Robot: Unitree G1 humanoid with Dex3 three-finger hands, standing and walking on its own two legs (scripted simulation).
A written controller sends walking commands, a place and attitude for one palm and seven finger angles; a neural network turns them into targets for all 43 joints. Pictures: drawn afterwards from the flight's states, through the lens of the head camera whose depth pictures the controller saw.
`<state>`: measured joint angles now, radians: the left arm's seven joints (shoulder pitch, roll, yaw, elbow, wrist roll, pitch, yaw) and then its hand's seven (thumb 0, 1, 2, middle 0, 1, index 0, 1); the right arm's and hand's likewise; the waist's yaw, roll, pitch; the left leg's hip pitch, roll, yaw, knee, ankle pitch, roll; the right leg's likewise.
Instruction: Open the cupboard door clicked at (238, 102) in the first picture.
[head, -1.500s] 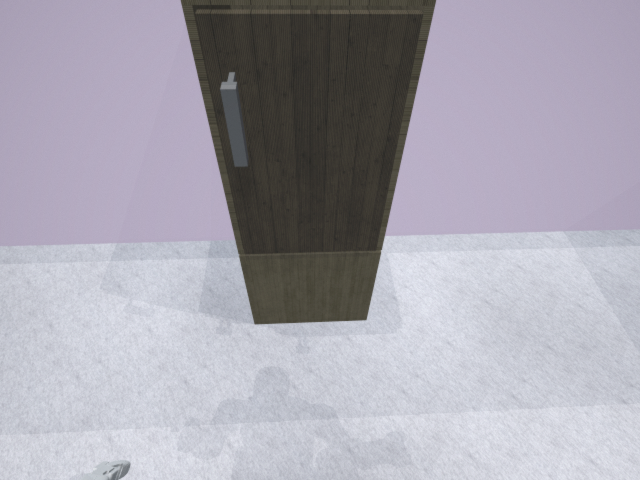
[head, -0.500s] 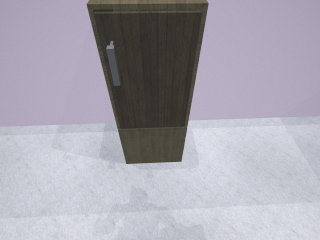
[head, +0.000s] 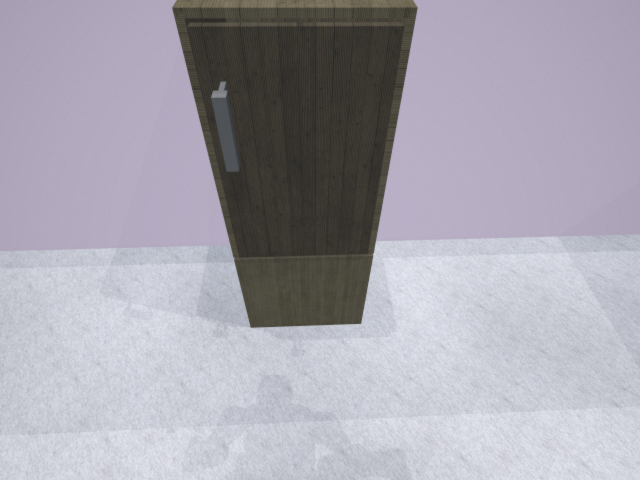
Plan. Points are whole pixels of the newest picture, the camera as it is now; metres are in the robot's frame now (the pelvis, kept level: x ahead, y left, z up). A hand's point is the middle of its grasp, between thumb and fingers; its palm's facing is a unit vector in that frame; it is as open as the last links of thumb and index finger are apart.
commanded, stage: take the last steps up to it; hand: left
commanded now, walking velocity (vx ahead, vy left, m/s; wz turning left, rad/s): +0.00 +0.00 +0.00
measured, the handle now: (228, 127) +0.69 +0.22 +0.07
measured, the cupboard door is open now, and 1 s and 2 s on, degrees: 0 0 0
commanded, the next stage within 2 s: come to a stop and stand still in 0.50 s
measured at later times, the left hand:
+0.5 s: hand out of the picture +0.01 +0.18 -0.20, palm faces +0.06 -0.99 -0.14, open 7.4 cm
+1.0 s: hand (204, 441) +0.21 +0.20 -0.19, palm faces +0.10 -0.97 -0.22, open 7.4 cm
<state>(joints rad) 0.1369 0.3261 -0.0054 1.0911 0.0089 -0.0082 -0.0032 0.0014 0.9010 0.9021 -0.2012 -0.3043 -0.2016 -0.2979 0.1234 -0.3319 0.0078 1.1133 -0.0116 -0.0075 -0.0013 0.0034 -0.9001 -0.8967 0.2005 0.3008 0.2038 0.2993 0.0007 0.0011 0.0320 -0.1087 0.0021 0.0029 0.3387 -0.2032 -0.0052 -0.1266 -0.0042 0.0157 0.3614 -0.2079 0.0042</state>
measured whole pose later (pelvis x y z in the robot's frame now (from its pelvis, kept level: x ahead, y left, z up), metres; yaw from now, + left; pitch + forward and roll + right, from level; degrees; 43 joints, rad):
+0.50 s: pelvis +0.07 +0.02 -0.02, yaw +1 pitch -1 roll -1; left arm 0.38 0.16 0.02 1.15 0.01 -0.01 0.01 0.00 0.90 0.90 -0.20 -0.30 -0.20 -0.30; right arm 0.32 -0.15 0.00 1.15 -0.02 -0.02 -0.02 0.00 -0.90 -0.90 0.20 0.30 0.20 0.30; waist 0.01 -0.03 0.02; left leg -0.14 0.00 0.02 0.61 -0.46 0.02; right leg -0.17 -0.02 -0.01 0.64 -0.42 0.00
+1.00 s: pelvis +0.12 +0.01 -0.02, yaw +6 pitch -1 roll +0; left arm 0.10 0.17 0.04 0.97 0.03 0.02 0.04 0.00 0.91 0.90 -0.20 -0.30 -0.20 -0.30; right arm 0.23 -0.19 -0.06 1.04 -0.01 0.03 -0.03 0.00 -0.91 -0.90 0.20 0.30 0.20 0.30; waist -0.02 0.00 0.10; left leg -0.34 0.02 0.05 0.89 -0.51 -0.01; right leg -0.38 -0.09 -0.11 0.58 -0.17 0.01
